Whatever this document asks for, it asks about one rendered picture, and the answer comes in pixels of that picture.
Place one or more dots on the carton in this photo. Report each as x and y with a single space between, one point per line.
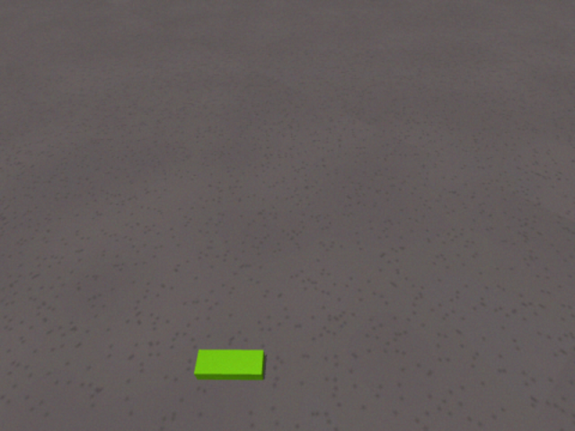
218 364

